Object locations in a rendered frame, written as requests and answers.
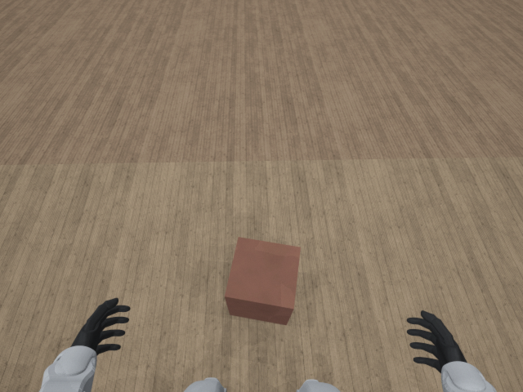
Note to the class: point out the right robot hand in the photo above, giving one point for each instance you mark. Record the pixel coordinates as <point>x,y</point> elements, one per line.
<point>445,347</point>

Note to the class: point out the robot right shin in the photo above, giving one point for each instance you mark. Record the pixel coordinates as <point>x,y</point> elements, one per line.
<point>311,380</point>

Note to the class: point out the carton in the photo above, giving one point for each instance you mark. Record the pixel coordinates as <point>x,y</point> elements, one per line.
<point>263,280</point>

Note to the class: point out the robot right forearm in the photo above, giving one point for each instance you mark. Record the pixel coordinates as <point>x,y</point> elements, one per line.
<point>459,376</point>

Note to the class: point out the robot left forearm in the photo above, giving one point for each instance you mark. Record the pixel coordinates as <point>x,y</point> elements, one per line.
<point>72,371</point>

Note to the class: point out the left robot hand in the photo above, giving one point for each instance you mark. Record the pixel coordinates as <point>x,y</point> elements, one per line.
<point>92,332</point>

